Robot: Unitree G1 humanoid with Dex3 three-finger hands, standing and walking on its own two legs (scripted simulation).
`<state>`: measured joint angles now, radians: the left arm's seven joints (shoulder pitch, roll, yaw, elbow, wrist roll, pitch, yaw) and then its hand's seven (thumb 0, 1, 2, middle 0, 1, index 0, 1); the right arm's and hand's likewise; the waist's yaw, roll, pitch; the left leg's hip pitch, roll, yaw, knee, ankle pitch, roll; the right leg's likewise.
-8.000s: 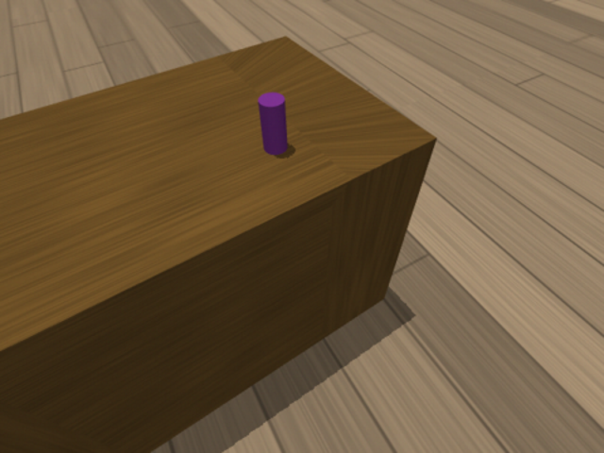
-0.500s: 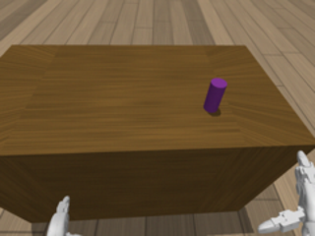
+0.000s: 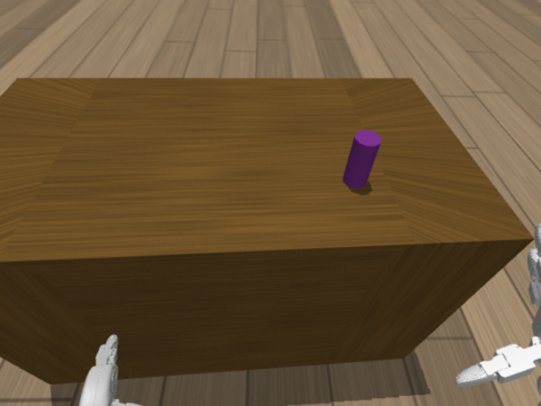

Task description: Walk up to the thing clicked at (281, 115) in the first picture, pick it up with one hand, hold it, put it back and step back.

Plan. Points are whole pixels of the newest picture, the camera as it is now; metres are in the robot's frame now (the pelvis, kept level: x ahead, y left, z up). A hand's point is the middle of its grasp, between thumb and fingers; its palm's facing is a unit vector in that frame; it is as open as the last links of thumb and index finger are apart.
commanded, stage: rise first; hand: right
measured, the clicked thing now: (360, 160) +0.56 -0.19 +0.03
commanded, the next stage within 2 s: go down in 0.36 s
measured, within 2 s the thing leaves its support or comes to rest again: neither
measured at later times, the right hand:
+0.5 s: hand (514, 304) +0.19 -0.26 +0.13, palm faces +0.37 +0.83 -0.41, open 17.4 cm
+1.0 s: hand (517, 262) +0.24 -0.29 +0.14, palm faces +0.35 +0.89 -0.29, open 17.4 cm
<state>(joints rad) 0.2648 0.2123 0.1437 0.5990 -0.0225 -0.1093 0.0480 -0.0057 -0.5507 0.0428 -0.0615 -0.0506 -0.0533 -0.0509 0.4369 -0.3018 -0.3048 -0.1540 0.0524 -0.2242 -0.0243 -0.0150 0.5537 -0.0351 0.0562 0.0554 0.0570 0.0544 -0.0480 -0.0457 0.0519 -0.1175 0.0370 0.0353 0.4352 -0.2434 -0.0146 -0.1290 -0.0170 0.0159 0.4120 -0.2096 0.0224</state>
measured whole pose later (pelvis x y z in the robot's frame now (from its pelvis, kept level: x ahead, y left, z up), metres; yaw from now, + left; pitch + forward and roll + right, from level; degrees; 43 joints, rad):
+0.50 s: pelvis +0.00 +0.00 +0.00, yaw +0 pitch -4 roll +0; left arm 0.25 0.20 0.16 0.63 -0.02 -0.13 0.03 -0.01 -0.55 0.07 -0.06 -0.06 -0.05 -0.06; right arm 0.44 -0.32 -0.34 -0.22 0.06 -0.28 -0.01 -0.01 0.52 -0.05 0.06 0.06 0.06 0.06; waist -0.06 -0.05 0.05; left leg -0.12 0.04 0.03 0.43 -0.24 -0.02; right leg -0.13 -0.02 0.01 0.41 -0.21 0.02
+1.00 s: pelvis +0.01 +0.00 +0.00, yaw +0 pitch -3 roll +0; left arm 0.22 0.21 0.13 0.64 0.00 -0.11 0.09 -0.01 -0.53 0.04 -0.06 -0.05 -0.05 -0.05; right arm 0.21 -0.35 -0.47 -0.01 0.17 -0.24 0.16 -0.01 0.52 -0.03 0.06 0.05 0.06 0.05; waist -0.03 -0.03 0.02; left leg -0.13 0.04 0.04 0.45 -0.26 -0.02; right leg -0.15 -0.02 0.02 0.44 -0.24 0.02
